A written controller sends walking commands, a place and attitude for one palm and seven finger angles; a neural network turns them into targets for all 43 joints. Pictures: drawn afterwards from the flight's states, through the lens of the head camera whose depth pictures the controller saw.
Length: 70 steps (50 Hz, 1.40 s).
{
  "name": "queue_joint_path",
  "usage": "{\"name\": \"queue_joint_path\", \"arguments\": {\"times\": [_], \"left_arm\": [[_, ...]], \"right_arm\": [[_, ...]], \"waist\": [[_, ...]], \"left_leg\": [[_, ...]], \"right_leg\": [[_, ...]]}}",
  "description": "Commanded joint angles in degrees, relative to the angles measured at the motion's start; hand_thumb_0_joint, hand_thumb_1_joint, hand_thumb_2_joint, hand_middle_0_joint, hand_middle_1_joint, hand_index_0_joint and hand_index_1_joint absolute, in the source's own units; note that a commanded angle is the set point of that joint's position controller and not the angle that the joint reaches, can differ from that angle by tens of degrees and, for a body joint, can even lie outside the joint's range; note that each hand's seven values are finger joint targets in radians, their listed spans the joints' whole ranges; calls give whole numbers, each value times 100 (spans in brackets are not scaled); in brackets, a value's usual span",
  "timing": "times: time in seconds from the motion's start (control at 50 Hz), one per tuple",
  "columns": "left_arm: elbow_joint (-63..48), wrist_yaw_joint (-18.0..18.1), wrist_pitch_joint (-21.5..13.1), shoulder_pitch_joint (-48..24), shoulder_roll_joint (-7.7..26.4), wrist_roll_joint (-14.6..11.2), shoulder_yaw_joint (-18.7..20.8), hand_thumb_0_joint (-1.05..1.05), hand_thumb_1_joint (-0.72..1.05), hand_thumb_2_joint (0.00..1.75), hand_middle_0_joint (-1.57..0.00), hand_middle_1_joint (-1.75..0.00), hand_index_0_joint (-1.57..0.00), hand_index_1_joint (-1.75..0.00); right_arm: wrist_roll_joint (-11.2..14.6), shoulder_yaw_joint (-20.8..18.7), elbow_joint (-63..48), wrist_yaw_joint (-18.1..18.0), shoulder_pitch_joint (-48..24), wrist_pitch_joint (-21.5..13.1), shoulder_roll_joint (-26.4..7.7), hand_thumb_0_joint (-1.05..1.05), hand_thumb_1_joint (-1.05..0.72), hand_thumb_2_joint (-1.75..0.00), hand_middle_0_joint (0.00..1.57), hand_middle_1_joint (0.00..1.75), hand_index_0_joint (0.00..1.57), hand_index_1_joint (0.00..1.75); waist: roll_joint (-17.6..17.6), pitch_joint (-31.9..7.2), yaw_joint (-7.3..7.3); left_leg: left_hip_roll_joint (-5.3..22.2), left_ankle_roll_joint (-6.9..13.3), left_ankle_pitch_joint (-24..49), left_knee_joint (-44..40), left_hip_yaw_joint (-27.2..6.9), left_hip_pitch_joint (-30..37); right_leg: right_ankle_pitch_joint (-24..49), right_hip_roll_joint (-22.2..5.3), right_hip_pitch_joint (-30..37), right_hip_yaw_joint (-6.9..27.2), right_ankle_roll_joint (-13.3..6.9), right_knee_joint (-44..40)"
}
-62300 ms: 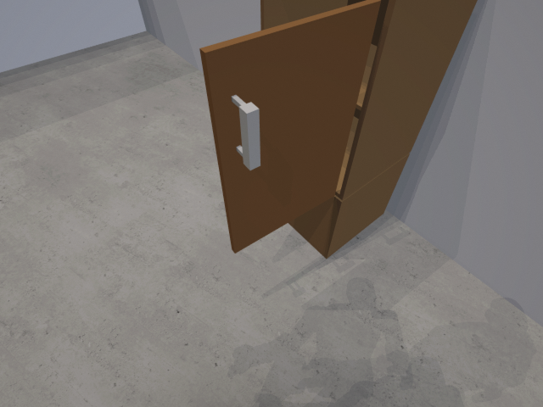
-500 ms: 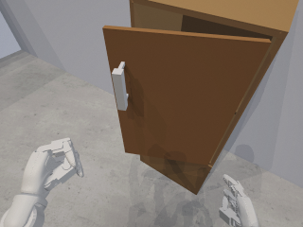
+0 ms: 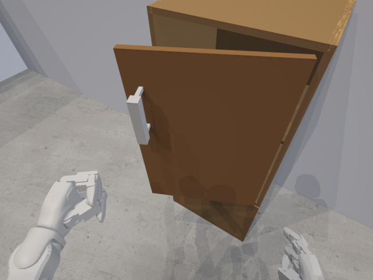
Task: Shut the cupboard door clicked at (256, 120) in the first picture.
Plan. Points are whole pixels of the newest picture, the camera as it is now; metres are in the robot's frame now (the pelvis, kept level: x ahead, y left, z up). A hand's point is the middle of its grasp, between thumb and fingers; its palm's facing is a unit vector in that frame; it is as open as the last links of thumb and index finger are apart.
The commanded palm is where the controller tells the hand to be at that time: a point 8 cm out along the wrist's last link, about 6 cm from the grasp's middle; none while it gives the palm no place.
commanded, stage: raise the hand and make a fist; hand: left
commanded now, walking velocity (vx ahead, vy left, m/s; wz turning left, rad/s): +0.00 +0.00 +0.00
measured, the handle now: (141, 115) +0.45 +0.15 +0.11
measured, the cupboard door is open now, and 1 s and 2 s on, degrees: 24 24 24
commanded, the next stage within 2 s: bring the fist close to the handle in 0.16 s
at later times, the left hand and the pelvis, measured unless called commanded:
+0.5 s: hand (97, 191) +0.24 +0.18 +0.12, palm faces -0.03 -1.00 -0.04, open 3.1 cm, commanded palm +0.23 +0.23 +0.11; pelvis -0.02 +0.00 +0.00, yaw +1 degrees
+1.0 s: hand (135, 169) +0.30 +0.13 +0.11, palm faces -0.10 -0.99 -0.03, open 3.1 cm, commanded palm +0.29 +0.19 +0.11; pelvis -0.01 +0.00 +0.00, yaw +0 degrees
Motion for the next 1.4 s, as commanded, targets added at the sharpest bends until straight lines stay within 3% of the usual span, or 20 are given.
{"name": "queue_joint_path", "arguments": {"times": [0.0, 0.12, 0.18, 0.24, 0.3, 0.42, 0.46, 0.54, 0.58, 0.66, 0.68, 0.74, 0.86, 0.92, 0.98, 1.12, 1.24, 1.3, 1.32, 1.38], "left_arm": [[-1683, 290, -919, -901, 1031, -156, 865, 0, 90, 90, -130, -150, -130, -150], [-936, 84, -764, -737, 672, -90, 316, 0, 90, 90, -130, -150, -130, -150], [-957, -27, -586, -774, 833, -70, 351, 0, 90, 90, -130, -150, -130, -150], [-1284, 32, -637, -971, 985, -108, 582, 0, 90, 90, -130, -150, -130, -150], [-1212, 206, -810, -1742, 1049, -136, 640, 0, 90, 90, -130, -150, -130, -150], [-405, 230, -796, -2533, 644, 31, 7, 0, 90, 90, -130, -150, -130, -150], [-246, 187, -645, -2656, 559, 108, -167, 0, 90, 90, -130, -150, -130, -150], [-70, 271, -433, -2733, 740, 156, 58, 0, 90, 90, -130, -150, -130, -150], [-76, 422, -445, -2697, 892, 151, 310, 0, 90, 90, -130, -150, -130, -150], [-168, 673, -611, -2872, 728, 161, 360, 0, 90, 90, -130, -150, -130, -150], [-109, 730, -655, -2891, 874, 211, 443, 0, 90, 90, -130, -150, -130, -150], [-86, 741, -700, -3100, 398, 350, -85, 0, 90, 90, -130, -150, -130, -150], [-39, 673, -556, -3324, 184, 419, -435, 0, 90, 90, -130, -150, -130, -150], [262, 833, -505, -3837, 383, 454, -266, 0, 90, 90, -130, -150, -130, -150], [452, 1011, -551, -4299, 750, 497, 91, 0, 90, 90, -130, -150, -130, -150], [956, 911, -675, -4613, 323, 502, -236, 0, 90, 90, -130, -150, -130, -150], [1779, 814, -487, -4915, 379, 481, -215, 0, 90, 90, -130, -150, -130, -150], [1625, 863, -571, -4754, 727, 466, 203, 0, 90, 90, -130, -150, -130, -150], [1370, 872, -664, -4949, 684, 489, 124, 0, 90, 90, -130, -150, -130, -150], [1116, 923, -910, -5154, 666, 487, 80, 0, 90, 90, -130, -150, -130, -150]], "right_arm": [[-21, -223, -901, -21, -509, -378, -484, 0, -90, -90, 20, 30, 20, 30], [49, -233, -798, -13, -506, -385, -571, 0, -90, -90, 20, 30, 20, 30], [65, -247, -844, -55, -562, -383, -616, 0, -90, -90, 20, 30, 20, 30], [35, -229, -909, -80, -634, -407, -571, 0, -90, -90, 20, 30, 20, 30], [14, -186, -768, -123, -627, -403, -562, 0, -90, -90, 20, 30, 20, 30], [74, -172, -577, -166, -578, -428, -589, 0, -90, -90, 20, 30, 20, 30], [80, -184, -584, -177, -555, -430, -602, 0, -90, -90, 20, 30, 20, 30], [62, -192, -645, -147, -561, -365, -615, 0, -90, -90, 20, 30, 20, 30], [29, -197, -656, -112, -561, -322, -602, 0, -90, -90, 20, 30, 20, 30], [-9, -201, -678, -5, -568, -253, -535, 0, -90, -90, 20, 30, 20, 30], [-8, -216, -643, 8, -545, -222, -556, 0, -90, -90, 20, 30, 20, 30], [11, -223, -647, 74, -529, -188, -522, 0, -90, -90, 20, 30, 20, 30], [29, -270, -635, 69, -446, -122, -556, 0, -90, -90, 20, 30, 20, 30], [33, -246, -541, 33, -483, -30, -571, 0, -90, -90, 20, 30, 20, 30], [-5, -253, -476, 14, -523, 74, -574, 0, -90, -90, 20, 30, 20, 30], [-3, -256, -484, 82, -498, 189, -506, 0, -90, -90, 20, 30, 20, 30], [45, -275, -449, 95, -418, 375, -613, 0, -90, -90, 20, 30, 20, 30], [24, -304, -571, 95, -494, 456, -602, 0, -90, -90, 20, 30, 20, 30], [16, -297, -610, 106, -515, 458, -570, 0, -90, -90, 20, 30, 20, 30], [-6, -308, -598, 104, -487, 424, -543, 0, -90, -90, 20, 30, 20, 30]], "waist": [[-48, -1107, 142], [-52, -422, -3], [-322, -470, 13], [-253, -709, 81], [-242, -554, -32], [23, -383, -178], [5, -537, -163], [-229, -886, -14], [-208, -1052, 87], [-267, -1191, 111], [-344, -1176, 97], [-35, -1019, -20], [-270, -1158, -136], [-492, -876, -212], [-491, -1075, -149], [-127, -1604, -121], [-656, -1056, -218], [-666, -1435, -26], [-404, -1626, -20], [-356, -1782, -64]], "left_leg": [[-68, 46, 2057, -549, 63, 19], [-65, 71, 1334, -614, 82, -213], [-63, 114, 1186, -598, 68, -262], [-78, 118, 1205, -646, 37, -143], [-57, 99, 997, -668, 4, -177], [-52, 96, 622, -763, -34, -119], [-52, 97, 676, -806, -66, -72], [-47, 80, 1046, -835, -45, -92], [-39, 56, 1349, -830, -22, -39], [-45, 17, 1825, -809, 64, 21], [-23, 20, 1862, -796, 75, -1], [-23, 3, 1883, -794, 102, 97], [-25, 45, 1841, -740, 98, 211], [-29, 63, 1468, -772, 93, 52], [-47, 81, 1406, -763, 124, 48], [-66, 40, 2106, -665, 211, 252], [-79, 66, 1644, -709, 227, -164], [-103, 86, 1737, -724, 283, -114], [-113, 78, 1870, -716, 292, -6], [-87, 88, 1976, -672, 295, 121]], "right_leg": [[1923, 22, 1039, -86, -64, -353], [1149, 4, 671, -13, -53, -617], [828, -25, 731, 100, -36, -737], [764, -15, 797, 62, -37, -712], [473, 8, 638, 28, -22, -726], [124, 2, 376, 12, -47, -761], [258, -3, 438, -20, -55, -721], [671, -24, 733, -55, -63, -627], [989, -14, 882, -75, -83, -543], [1612, -9, 1027, -95, -83, -426], [1623, -9, 1049, -89, -88, -421], [1671, 3, 818, -105, -97, -409], [1740, 7, 796, -100, -69, -459], [1362, 1, 654, -81, -45, -558], [1246, -23, 795, 13, -51, -594], [2239, -31, 1093, 5, -94, -389], [1887, -41, 879, 38, -49, -550], [1972, -80, 1225, 122, -57, -545], [2146, -82, 1290, 128, -77, -470], [2291, -54, 1326, 132, -61, -434]]}}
